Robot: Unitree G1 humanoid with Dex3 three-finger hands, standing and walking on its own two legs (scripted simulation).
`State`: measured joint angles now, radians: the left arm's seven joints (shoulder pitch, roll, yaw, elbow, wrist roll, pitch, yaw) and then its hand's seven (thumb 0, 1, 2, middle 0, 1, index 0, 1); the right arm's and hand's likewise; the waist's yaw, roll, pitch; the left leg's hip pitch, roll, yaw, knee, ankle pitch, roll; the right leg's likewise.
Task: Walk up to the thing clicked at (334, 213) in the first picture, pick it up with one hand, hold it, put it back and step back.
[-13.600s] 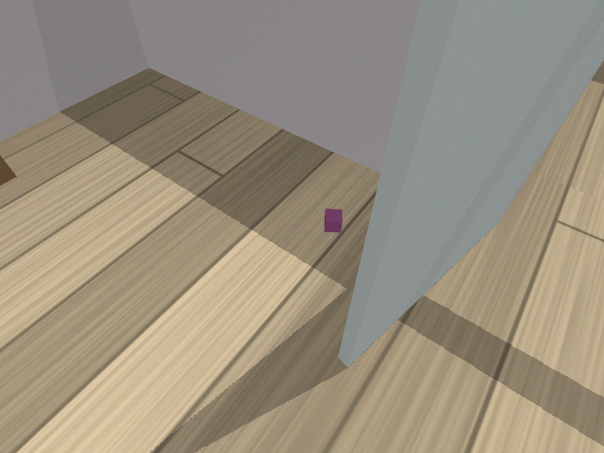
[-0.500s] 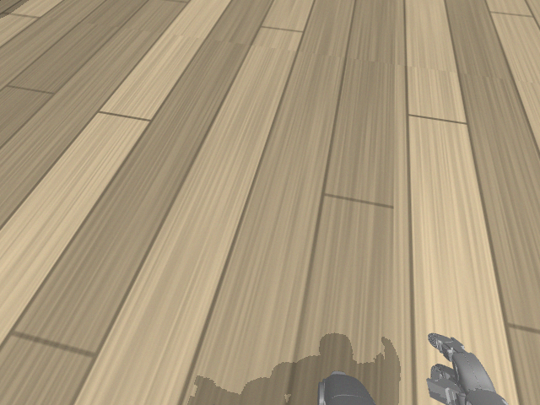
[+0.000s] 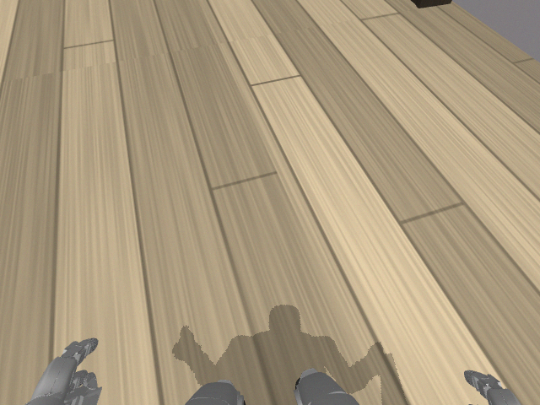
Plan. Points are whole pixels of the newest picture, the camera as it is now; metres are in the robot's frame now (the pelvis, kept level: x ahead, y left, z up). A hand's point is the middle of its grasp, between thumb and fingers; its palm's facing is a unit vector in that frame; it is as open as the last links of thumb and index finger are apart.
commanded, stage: walk up
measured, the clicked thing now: out of the picture -0.72 -0.79 -0.72
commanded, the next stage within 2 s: none
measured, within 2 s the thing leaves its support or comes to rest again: neither
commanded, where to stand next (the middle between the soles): +0.08 -0.05 m, yaw -68 degrees
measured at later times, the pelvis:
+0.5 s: pelvis -0.01 +0.00 +0.00, yaw -29 degrees
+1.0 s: pelvis +0.05 +0.00 -0.01, yaw -50 degrees
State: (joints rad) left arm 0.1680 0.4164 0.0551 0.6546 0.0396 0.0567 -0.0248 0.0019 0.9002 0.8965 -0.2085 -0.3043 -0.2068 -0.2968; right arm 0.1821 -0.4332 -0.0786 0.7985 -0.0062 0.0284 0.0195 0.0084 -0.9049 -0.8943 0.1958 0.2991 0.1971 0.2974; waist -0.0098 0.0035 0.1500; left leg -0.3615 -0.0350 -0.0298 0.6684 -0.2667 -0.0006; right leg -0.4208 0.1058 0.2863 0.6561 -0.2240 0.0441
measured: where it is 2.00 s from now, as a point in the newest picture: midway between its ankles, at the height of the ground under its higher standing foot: outside the picture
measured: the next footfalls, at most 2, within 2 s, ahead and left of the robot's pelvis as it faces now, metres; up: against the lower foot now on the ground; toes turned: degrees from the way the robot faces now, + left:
right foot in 0.42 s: -0.03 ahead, -0.14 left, +0.00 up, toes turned -28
left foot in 0.72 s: +0.20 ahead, +0.03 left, +0.00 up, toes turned -38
